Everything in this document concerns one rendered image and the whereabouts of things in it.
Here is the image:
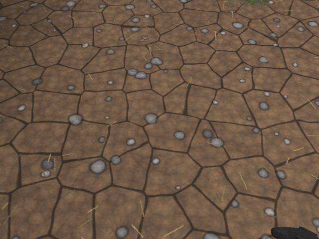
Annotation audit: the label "right robot hand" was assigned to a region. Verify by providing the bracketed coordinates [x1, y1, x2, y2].
[271, 226, 319, 239]

